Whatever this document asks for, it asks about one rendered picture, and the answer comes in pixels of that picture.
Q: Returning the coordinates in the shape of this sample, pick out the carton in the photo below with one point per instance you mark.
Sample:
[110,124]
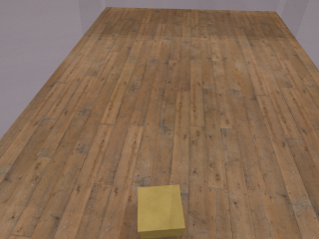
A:
[160,213]

